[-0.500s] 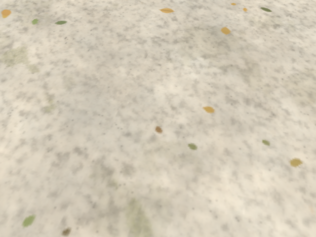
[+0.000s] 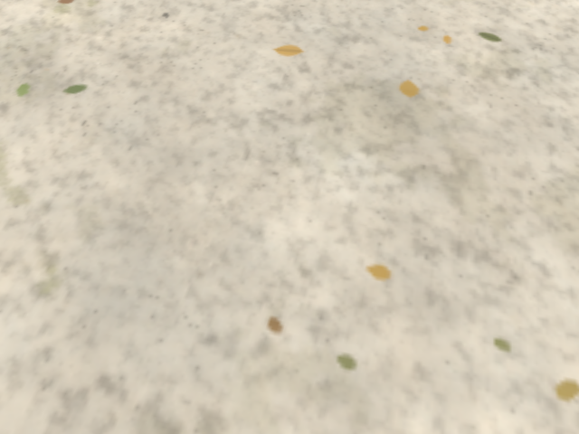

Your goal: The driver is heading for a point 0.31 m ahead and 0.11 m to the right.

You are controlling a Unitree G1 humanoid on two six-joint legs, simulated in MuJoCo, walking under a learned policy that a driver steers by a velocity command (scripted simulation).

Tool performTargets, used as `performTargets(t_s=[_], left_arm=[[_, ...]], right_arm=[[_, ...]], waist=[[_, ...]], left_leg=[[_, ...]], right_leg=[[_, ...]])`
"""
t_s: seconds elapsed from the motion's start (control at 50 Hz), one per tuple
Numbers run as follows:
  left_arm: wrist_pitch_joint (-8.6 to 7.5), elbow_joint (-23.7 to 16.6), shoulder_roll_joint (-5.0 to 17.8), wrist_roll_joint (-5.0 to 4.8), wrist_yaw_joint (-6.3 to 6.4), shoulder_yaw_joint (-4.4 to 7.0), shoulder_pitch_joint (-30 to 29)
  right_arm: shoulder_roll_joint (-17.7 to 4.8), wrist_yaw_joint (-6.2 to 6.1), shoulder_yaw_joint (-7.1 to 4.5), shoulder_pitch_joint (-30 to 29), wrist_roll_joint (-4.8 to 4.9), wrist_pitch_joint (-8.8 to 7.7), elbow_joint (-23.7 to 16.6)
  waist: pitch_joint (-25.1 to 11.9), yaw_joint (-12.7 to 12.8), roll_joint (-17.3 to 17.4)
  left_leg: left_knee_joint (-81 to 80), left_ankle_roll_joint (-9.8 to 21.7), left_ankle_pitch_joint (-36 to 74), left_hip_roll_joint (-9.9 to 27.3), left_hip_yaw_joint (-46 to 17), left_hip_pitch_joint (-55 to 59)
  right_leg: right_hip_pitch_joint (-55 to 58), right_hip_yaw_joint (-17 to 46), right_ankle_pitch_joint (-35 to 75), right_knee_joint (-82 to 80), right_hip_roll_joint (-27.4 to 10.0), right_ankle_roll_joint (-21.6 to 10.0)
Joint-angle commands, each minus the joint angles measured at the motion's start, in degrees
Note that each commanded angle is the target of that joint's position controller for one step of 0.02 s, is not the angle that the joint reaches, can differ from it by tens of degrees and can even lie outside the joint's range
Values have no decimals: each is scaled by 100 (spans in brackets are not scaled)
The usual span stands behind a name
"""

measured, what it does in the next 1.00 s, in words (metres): walks ahead: left foot, then right foot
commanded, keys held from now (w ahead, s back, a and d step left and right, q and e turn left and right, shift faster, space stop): w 0.16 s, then no key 0.84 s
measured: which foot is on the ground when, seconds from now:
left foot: up 0.00-0.38, down 0.40-1.00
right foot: down 0.00-0.42, up 0.44-0.70, down 0.72-1.00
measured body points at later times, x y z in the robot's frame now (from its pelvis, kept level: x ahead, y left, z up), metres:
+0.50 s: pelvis +0.24 +0.03 +0.00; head +0.27 +0.05 +0.45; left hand +0.26 +0.29 -0.15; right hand +0.40 -0.21 -0.11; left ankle +0.36 +0.12 -0.73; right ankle +0.12 -0.10 -0.68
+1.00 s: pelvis +0.31 +0.01 +0.01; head +0.32 +0.01 +0.46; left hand +0.33 +0.26 -0.14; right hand +0.39 -0.24 -0.14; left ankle +0.36 +0.13 -0.73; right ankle +0.29 -0.11 -0.73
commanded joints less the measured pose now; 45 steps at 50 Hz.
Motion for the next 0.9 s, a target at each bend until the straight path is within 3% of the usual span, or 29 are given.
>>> performTargets(t_s=[0.02,0.06,0.1,0.14,0.18,0.22,0.26,0.34,0.38,0.4,0.42,0.44,0.46,0.48,0.5,0.52,0.54,0.6,0.66,0.7,0.72,0.74,0.76,0.8,0.9], left_arm=[[13,7,648,32,21,139,871],[-20,44,461,95,-21,85,670],[-53,167,582,74,-4,116,843],[-55,257,748,77,66,158,1030],[-13,318,771,74,135,150,1159],[40,351,750,81,186,123,1186],[78,464,820,63,214,123,1436],[198,641,821,7,264,122,1505],[255,647,884,-31,295,154,1277],[272,643,832,-16,298,142,1306],[263,588,691,86,301,85,1516],[240,808,-20,134,250,-129,2513],[269,905,171,40,227,-107,2494],[326,796,578,-74,230,2,2071],[416,707,638,-101,295,33,1638],[522,674,626,-54,361,66,1383],[630,666,577,-9,421,79,1372],[735,795,296,32,507,34,1538],[757,914,258,71,469,35,1566],[769,931,288,182,424,38,1477],[764,865,393,224,423,37,1380],[749,846,724,164,442,99,1249],[694,907,680,109,429,105,1182],[560,938,453,126,419,52,969],[413,1049,390,64,402,35,1142]], right_arm=[[-718,-21,-149,-477,56,-251,-569],[-488,-58,-184,-268,-26,-80,-508],[-301,-82,-176,-195,-45,37,-493],[-356,-99,-203,-604,-91,72,-652],[-351,-90,-212,-1042,-131,56,-799],[-205,-53,-162,-1362,-151,14,-885],[-136,-10,-119,-1734,-146,-5,-960],[-315,78,-131,-1948,-148,-22,-1055],[-547,97,-215,-1496,-198,-71,-929],[-744,74,-297,-1013,-248,-101,-735],[-1098,40,-368,-519,-331,-115,-630],[-1123,12,-321,-324,-379,-43,-568],[-636,44,-194,-239,-238,27,-537],[-601,72,-164,-572,-158,57,-584],[-569,55,-143,-1037,-174,83,-681],[-475,34,-96,-1435,-210,103,-757],[-475,6,-91,-1697,-260,123,-790],[-496,-51,-113,-1849,-342,205,-749],[-504,-106,-109,-1856,-217,265,-667],[-394,-121,-72,-1717,-148,312,-553],[-346,-120,-56,-1592,-158,328,-486],[-398,-135,-95,-1418,-168,352,-469],[-385,-169,-97,-1439,-184,366,-463],[-302,-203,-89,-1353,-191,373,-406],[-278,-178,-97,-1259,-188,378,-221]], waist=[[-687,453,-306],[-442,122,-476],[-298,22,-451],[-120,61,-368],[12,135,-342],[37,187,-396],[-46,355,-424],[-141,345,-564],[-371,25,-563],[-648,-148,-379],[-1273,-183,131],[-2083,164,1304],[-2513,14,1198],[-2021,18,838],[-1496,96,459],[-1042,179,311],[-879,325,466],[-797,432,733],[-845,499,639],[-582,506,509],[-311,434,345],[-18,185,-86],[134,165,-439],[101,51,-727],[-135,131,-347]], left_leg=[[1174,142,607,616,-190,-2713],[644,108,1022,859,-205,-2046],[337,20,1211,902,-119,-2007],[-206,-95,1696,944,-101,-2427],[-953,-179,2284,898,-48,-2639],[-1897,-194,2860,687,161,-2177],[-2467,-204,3335,437,350,-1750],[-3053,-21,3113,300,179,-1590],[-3442,152,3030,191,180,-1036],[-3736,256,3756,125,260,-313],[-3378,478,6204,810,-332,933],[-3039,1552,7620,2126,-1685,2751],[-3343,1811,6880,2281,-2233,2649],[-3627,1604,5448,2049,-1988,2011],[-3882,1355,4289,1841,-1752,1324],[-4171,1211,3460,1688,-1507,564],[-4417,1063,2762,1528,-1319,-36],[-4716,964,1999,1166,-803,-792],[-4776,828,820,1059,-639,-988],[-4811,455,-353,856,-548,-1261],[-4713,214,-628,720,-486,-1310],[-4569,38,-446,418,-205,-1121],[-4280,-53,77,237,34,-536],[-3882,1,897,222,110,114],[-3673,97,1837,241,155,208]], right_leg=[[2641,2396,161,-1769,-1728,-1008],[1766,1736,454,-2139,-1387,-890],[1478,1396,791,-2357,-1312,-986],[1537,1212,1050,-2487,-1316,-1031],[1644,962,1610,-2468,-1235,-943],[1478,442,2568,-2291,-961,-743],[1529,257,2777,-2142,-883,-648],[2244,465,2859,-1581,-1169,-554],[2476,563,2957,-988,-1180,-379],[2450,468,2983,-345,-882,-208],[1864,236,1768,730,-483,53],[332,224,-1582,2418,86,416],[97,743,-3293,3147,123,558],[-178,888,-3256,3445,-81,569],[-327,797,-2937,3370,-260,591],[-271,741,-2684,3068,-391,628],[97,751,-2367,2663,-517,644],[973,480,-1831,1534,-386,627],[1632,297,-676,467,-288,511],[1931,253,-307,-164,-270,341],[1792,507,-418,-563,-508,210],[1197,607,-1263,-726,-613,84],[482,662,-1991,-974,-561,64],[137,694,-1914,-1276,-566,231],[706,580,-811,-1013,-478,302]])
